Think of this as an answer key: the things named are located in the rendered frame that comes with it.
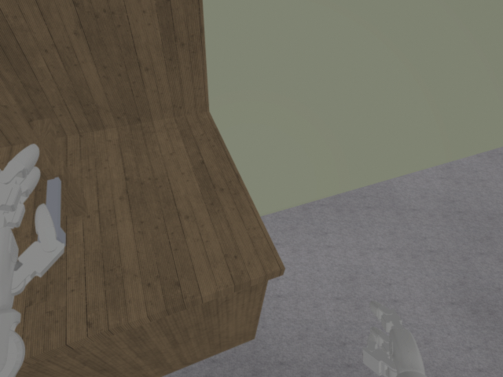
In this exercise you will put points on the right robot hand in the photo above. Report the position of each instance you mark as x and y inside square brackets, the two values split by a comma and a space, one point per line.
[399, 350]

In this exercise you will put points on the robot left forearm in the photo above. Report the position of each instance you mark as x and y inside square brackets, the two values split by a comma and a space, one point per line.
[12, 348]

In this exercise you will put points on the tap lever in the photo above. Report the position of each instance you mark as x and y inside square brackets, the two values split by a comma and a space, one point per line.
[53, 204]

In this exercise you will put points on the left robot hand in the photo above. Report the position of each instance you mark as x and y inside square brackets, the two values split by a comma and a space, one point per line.
[17, 181]

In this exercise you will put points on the counter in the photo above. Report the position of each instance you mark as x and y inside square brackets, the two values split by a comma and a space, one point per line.
[166, 260]

